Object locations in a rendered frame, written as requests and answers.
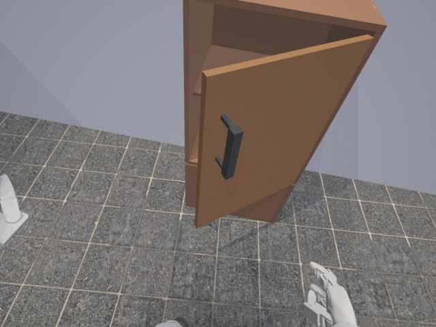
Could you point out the cupboard door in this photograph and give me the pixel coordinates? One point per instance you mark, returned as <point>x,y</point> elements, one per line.
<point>282,103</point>

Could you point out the robot left hand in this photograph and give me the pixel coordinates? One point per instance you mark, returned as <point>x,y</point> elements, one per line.
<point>12,219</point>

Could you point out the handle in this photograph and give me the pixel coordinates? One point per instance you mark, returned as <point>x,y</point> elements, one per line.
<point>232,147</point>

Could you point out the robot right hand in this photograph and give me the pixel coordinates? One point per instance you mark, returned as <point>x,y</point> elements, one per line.
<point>333,306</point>

